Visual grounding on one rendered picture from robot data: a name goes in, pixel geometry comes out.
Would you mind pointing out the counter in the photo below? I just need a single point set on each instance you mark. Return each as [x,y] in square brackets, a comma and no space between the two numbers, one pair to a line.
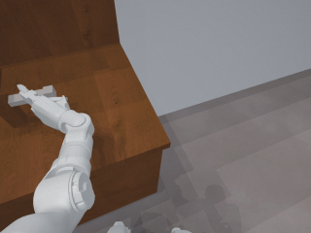
[74,45]

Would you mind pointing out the left robot forearm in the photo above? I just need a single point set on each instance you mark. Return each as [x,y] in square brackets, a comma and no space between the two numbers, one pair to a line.
[76,149]

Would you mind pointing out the robot left shin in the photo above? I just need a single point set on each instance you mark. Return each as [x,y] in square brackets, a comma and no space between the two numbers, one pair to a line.
[118,223]

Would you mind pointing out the robot left upper arm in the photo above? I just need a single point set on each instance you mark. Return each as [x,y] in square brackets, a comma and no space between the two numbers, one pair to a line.
[60,202]

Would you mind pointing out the left robot hand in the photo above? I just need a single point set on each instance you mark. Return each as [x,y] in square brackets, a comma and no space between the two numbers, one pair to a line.
[48,109]

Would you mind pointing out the robot right shin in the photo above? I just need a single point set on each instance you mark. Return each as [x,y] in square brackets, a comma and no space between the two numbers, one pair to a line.
[176,228]

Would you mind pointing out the robot shin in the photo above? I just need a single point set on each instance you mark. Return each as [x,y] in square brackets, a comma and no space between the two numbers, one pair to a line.
[118,223]
[176,228]

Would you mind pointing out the tap lever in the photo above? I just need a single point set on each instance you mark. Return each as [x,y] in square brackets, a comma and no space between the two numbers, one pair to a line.
[17,100]

